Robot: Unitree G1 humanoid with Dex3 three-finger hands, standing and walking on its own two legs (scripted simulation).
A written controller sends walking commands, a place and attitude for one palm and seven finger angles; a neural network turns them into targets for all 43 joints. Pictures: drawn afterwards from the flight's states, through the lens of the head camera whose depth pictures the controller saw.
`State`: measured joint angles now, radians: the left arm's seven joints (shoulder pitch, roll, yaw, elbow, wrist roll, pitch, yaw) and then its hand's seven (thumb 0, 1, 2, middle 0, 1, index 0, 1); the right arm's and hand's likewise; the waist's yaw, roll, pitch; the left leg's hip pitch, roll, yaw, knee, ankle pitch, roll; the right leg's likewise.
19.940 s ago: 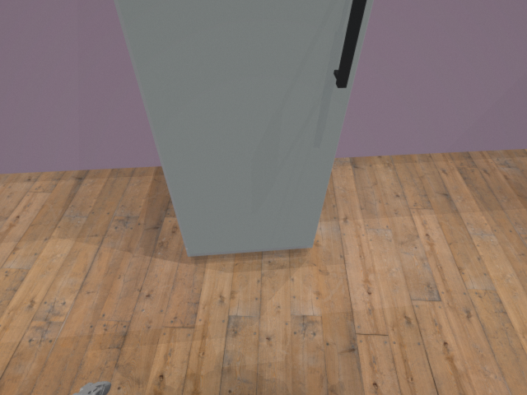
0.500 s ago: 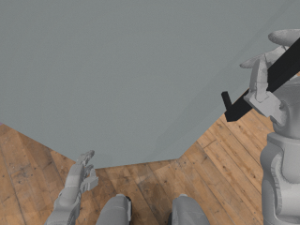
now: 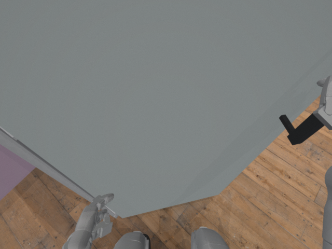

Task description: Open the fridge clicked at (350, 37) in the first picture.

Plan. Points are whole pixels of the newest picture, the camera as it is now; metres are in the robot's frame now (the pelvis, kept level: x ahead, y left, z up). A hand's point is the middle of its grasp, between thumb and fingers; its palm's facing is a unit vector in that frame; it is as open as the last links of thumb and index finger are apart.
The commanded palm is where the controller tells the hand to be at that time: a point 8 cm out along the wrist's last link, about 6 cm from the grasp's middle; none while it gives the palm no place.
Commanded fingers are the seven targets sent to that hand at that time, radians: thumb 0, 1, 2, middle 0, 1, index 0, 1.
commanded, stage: walk backward, drawing the door open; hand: right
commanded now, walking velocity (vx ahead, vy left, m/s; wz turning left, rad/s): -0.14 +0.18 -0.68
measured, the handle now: out of the picture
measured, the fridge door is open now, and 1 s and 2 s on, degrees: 43 78 78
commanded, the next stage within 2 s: stop walking and hold the door back in 0.94 s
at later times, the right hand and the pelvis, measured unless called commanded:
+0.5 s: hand out of the picture +0.19 -0.21 +0.23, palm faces +0.56 +0.80 -0.21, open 6.4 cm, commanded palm +0.13 -0.24 +0.23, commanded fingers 0.00 -0.90 -0.90 0.45 1.40 0.45 1.40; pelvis -0.07 +0.10 +0.00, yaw -13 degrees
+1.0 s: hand out of the picture +0.05 -0.17 +0.23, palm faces +0.62 +0.76 -0.18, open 6.3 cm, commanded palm -0.01 -0.20 +0.23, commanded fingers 0.00 -0.90 -0.90 0.45 1.40 0.45 1.40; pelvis -0.17 +0.14 +0.01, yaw -25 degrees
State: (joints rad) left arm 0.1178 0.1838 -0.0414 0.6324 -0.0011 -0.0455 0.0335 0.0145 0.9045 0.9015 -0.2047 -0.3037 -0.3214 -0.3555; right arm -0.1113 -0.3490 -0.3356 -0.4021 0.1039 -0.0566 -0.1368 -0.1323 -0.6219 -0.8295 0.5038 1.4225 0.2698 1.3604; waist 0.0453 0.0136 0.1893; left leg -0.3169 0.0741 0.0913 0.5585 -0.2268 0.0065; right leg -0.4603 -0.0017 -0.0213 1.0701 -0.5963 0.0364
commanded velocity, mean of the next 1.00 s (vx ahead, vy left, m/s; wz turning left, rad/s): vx -0.19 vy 0.04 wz -0.45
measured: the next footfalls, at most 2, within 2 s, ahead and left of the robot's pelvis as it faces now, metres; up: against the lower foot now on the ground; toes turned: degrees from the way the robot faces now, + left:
right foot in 0.12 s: +0.01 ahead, -0.07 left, +0.00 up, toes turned -11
left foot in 0.48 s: -0.03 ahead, +0.23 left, +0.00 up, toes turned -13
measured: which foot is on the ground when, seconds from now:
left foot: down 0.00-0.12, up 0.14-0.46, down 0.48-0.76, up 0.78-1.00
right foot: up 0.00-0.10, down 0.12-0.48, up 0.50-0.74, down 0.76-1.00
